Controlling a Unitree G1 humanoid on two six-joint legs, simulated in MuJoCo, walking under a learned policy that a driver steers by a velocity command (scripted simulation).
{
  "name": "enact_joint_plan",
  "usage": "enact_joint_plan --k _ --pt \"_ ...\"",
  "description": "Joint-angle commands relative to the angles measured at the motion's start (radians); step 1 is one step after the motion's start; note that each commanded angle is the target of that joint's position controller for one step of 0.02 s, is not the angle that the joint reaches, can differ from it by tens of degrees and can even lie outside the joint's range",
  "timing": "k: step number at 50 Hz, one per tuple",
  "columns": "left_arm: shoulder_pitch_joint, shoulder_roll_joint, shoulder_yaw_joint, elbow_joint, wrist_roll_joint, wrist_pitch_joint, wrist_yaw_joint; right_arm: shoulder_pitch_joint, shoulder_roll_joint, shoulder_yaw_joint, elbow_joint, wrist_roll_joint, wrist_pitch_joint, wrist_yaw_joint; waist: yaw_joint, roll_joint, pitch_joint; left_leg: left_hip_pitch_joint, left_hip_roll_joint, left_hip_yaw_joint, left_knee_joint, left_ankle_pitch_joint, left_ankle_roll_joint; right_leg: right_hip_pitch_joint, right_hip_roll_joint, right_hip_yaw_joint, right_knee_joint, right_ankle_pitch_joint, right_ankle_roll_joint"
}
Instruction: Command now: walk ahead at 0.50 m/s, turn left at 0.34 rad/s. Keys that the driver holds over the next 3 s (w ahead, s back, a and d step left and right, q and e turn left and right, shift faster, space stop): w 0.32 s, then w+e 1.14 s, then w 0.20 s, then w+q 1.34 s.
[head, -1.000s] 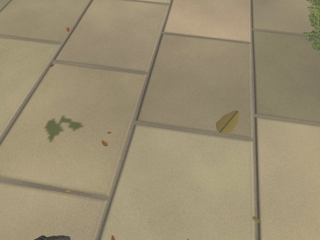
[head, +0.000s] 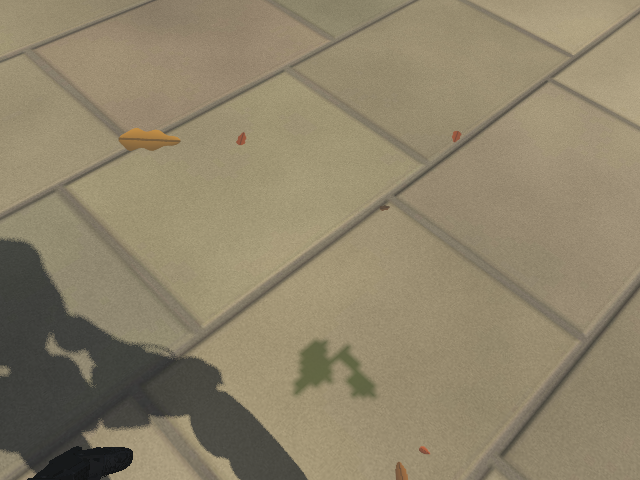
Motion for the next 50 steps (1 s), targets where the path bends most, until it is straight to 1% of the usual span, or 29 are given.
enact_joint_plan --k 1,3,6,7,8,9,10,11,12,13,14,15,16,18,20,24,28,30,32,33,34,35,36,37,38,39,41,44,50 --pt "-0.125 0.056 0.004 -0.092 -0.010 -0.023 -0.018 0.045 -0.159 -0.037 -0.025 0.003 -0.013 -0.007 -0.028 0.127 0.009 -0.050 0.244 -0.142 -0.081 0.199 0.120 0.091 0.041 -0.040 -0.095 0.088 -0.019" --pt "-0.155 0.071 0.006 -0.110 -0.009 -0.030 -0.028 0.076 -0.160 -0.037 -0.007 0.002 -0.006 -0.010 -0.035 0.126 0.019 0.053 0.285 -0.180 -0.029 0.250 0.119 0.039 0.047 -0.037 -0.131 0.019 -0.045" --pt "-0.107 0.092 0.013 -0.109 -0.010 -0.036 -0.034 0.075 -0.174 -0.041 0.007 -0.001 0.009 -0.017 -0.001 0.156 0.008 0.144 0.319 -0.206 0.044 0.442 0.098 0.084 0.067 -0.057 -0.160 -0.123 -0.089" --pt "-0.034 0.111 0.023 -0.092 -0.007 -0.037 -0.030 0.054 -0.179 -0.041 0.003 -0.001 0.012 -0.017 0.041 0.165 -0.034 0.145 0.297 -0.187 0.117 0.622 0.084 0.193 0.096 -0.087 -0.178 -0.146 -0.113" --pt "0.098 0.143 0.039 -0.059 -0.002 -0.039 -0.025 0.029 -0.167 -0.034 -0.005 -0.004 0.014 -0.014 0.110 0.151 -0.130 0.103 0.245 -0.142 0.267 0.730 0.059 0.398 0.092 -0.091 -0.186 -0.088 -0.151" --pt "0.275 0.192 0.050 -0.035 0.011 -0.039 -0.019 0.015 -0.134 -0.017 -0.031 -0.019 0.012 -0.012 0.183 0.079 -0.283 -0.070 0.185 -0.106 0.532 0.540 0.027 0.702 -0.061 0.076 -0.141 -0.048 -0.223" --pt "0.376 0.248 0.070 0.005 0.009 -0.029 -0.024 0.176 -0.043 0.008 -0.021 -0.001 -0.002 -0.005 0.131 -0.222 -0.419 -0.461 0.009 -0.032 0.904 -0.138 -0.058 1.072 -0.283 0.526 -0.204 -0.234 -0.391" --pt "0.384 0.155 0.046 0.015 -0.022 -0.025 -0.027 0.143 -0.116 0.002 -0.011 0.009 -0.015 -0.002 0.161 -0.184 -0.380 -0.605 0.032 -0.101 1.015 -0.332 -0.057 1.067 -0.303 0.677 -0.313 -0.436 -0.380" --pt "0.310 0.112 0.032 0.003 -0.025 -0.019 -0.022 0.023 -0.169 -0.014 -0.037 0.022 -0.021 0.001 0.168 -0.086 -0.208 -0.667 0.085 -0.085 1.036 -0.256 -0.054 0.929 -0.267 0.535 -0.339 -0.467 -0.333" --pt "0.244 0.101 0.024 -0.010 -0.012 -0.010 -0.018 -0.052 -0.161 -0.009 -0.057 0.015 -0.026 0.001 0.142 0.005 -0.122 -0.645 0.136 -0.035 0.993 -0.173 -0.054 0.783 -0.226 0.417 -0.362 -0.393 -0.304" --pt "0.207 0.084 0.017 -0.010 -0.004 -0.008 -0.019 -0.091 -0.148 -0.012 -0.066 -0.002 -0.029 0.003 0.116 0.032 -0.050 -0.627 0.168 -0.012 0.922 -0.124 -0.060 0.668 -0.187 0.341 -0.392 -0.289 -0.297" --pt "0.193 0.073 0.010 -0.011 0.006 -0.012 -0.018 -0.076 -0.137 -0.015 -0.063 -0.008 -0.027 0.004 0.086 0.008 -0.046 -0.573 0.199 -0.009 0.872 -0.089 -0.062 0.606 -0.157 0.287 -0.413 -0.212 -0.285" --pt "0.190 0.071 0.009 -0.007 0.005 -0.014 -0.020 -0.053 -0.118 -0.012 -0.055 -0.006 -0.022 0.005 0.071 -0.015 -0.050 -0.537 0.207 0.001 0.836 -0.077 -0.068 0.574 -0.137 0.249 -0.433 -0.161 -0.285" --pt "0.208 0.088 0.012 0.007 -0.011 -0.017 -0.020 -0.057 -0.086 -0.004 -0.061 -0.015 -0.017 0.002 0.059 -0.028 -0.046 -0.526 0.218 0.029 0.749 -0.074 -0.089 0.530 -0.122 0.206 -0.461 -0.071 -0.304" --pt "0.230 0.123 0.023 0.017 -0.017 -0.013 -0.010 -0.131 -0.069 0.005 -0.090 -0.024 -0.020 0.000 0.071 -0.015 -0.027 -0.549 0.220 0.044 0.619 -0.004 -0.115 0.512 -0.116 0.171 -0.485 -0.025 -0.314" --pt "0.287 0.148 0.032 0.036 -0.029 0.006 0.006 -0.274 -0.050 0.016 -0.116 -0.018 -0.036 0.012 0.114 -0.014 -0.013 -0.459 0.171 0.061 0.330 0.244 -0.137 0.477 -0.058 0.091 -0.475 -0.033 -0.265" --pt "0.364 0.150 0.035 0.059 -0.037 0.027 0.014 -0.380 -0.073 0.010 -0.144 -0.005 -0.054 0.029 0.142 -0.031 -0.006 -0.401 0.135 0.049 0.207 0.282 -0.133 0.524 -0.088 0.148 -0.414 -0.095 -0.248" --pt "0.363 0.162 0.040 0.058 -0.037 0.036 0.021 -0.370 -0.105 -0.002 -0.145 -0.001 -0.063 0.033 0.118 -0.050 -0.012 -0.349 0.133 0.036 0.161 0.226 -0.115 0.556 -0.112 0.200 -0.368 -0.128 -0.228" --pt "0.348 0.151 0.038 0.051 -0.032 0.043 0.025 -0.248 -0.146 -0.023 -0.110 -0.003 -0.069 0.027 0.045 -0.055 -0.063 -0.160 0.127 0.056 0.108 0.179 -0.075 0.531 -0.079 0.195 -0.249 -0.064 -0.193" --pt "0.335 0.107 0.022 0.035 -0.022 0.041 0.023 -0.117 -0.189 -0.041 -0.088 -0.019 -0.073 0.018 -0.020 -0.022 -0.167 0.057 0.209 -0.004 0.135 0.170 -0.029 0.444 -0.019 0.155 -0.055 -0.088 -0.160" --pt "0.381 0.029 -0.001 0.002 -0.013 0.032 0.024 0.023 -0.269 -0.062 -0.073 -0.033 -0.066 0.009 -0.046 0.162 -0.323 0.405 0.431 -0.274 0.150 0.114 0.065 0.159 0.102 0.040 0.286 -0.356 -0.098" --pt "0.447 0.022 -0.009 -0.022 -0.036 0.021 0.024 0.061 -0.263 -0.060 -0.051 -0.024 -0.051 0.016 -0.019 0.394 -0.398 0.493 0.553 -0.609 0.035 -0.109 0.153 -0.064 0.126 0.030 0.517 -0.698 -0.078" --pt "0.399 0.118 0.017 -0.011 -0.053 0.024 0.025 0.017 -0.178 -0.037 -0.058 -0.016 -0.048 0.017 -0.028 0.260 -0.265 0.383 0.512 -0.543 -0.005 -0.234 0.124 -0.135 0.066 0.072 0.617 -0.634 -0.075" --pt "0.327 0.135 0.024 -0.025 -0.051 0.030 0.024 -0.035 -0.139 -0.025 -0.062 -0.013 -0.045 0.015 -0.020 0.197 -0.160 0.260 0.476 -0.396 -0.022 -0.188 0.093 -0.145 0.033 0.045 0.628 -0.550 -0.074" --pt "0.302 0.125 0.026 -0.029 -0.041 0.037 0.023 -0.094 -0.112 -0.015 -0.059 -0.019 -0.045 0.018 0.010 0.147 -0.097 0.141 0.433 -0.296 -0.056 -0.094 0.081 -0.108 0.002 0.034 0.597 -0.480 -0.068" --pt "0.295 0.112 0.030 -0.034 -0.034 0.047 0.020 -0.135 -0.088 -0.009 -0.054 -0.025 -0.047 0.019 0.038 0.166 -0.061 0.062 0.404 -0.218 -0.084 -0.020 0.077 -0.074 -0.025 0.038 0.559 -0.434 -0.064" --pt "0.301 0.074 0.027 -0.040 -0.037 0.067 0.012 -0.170 -0.088 -0.013 -0.042 -0.028 -0.056 0.018 0.067 0.181 -0.029 -0.036 0.375 -0.100 -0.140 0.078 0.079 -0.014 -0.048 0.023 0.532 -0.380 -0.053" --pt "0.252 0.059 0.023 -0.073 -0.029 0.079 0.010 -0.163 -0.122 -0.027 -0.015 -0.028 -0.067 0.013 0.071 0.129 -0.009 -0.044 0.384 0.009 -0.175 0.201 0.100 -0.048 -0.056 0.027 0.449 -0.282 -0.032" --pt "0.079 0.031 0.005 -0.134 -0.028 0.065 -0.026 -0.113 -0.180 -0.041 0.023 -0.018 -0.049 0.002 0.009 0.090 0.028 0.020 0.367 0.196 -0.175 0.280 0.069 -0.007 -0.031 -0.054 0.128 -0.055 -0.052"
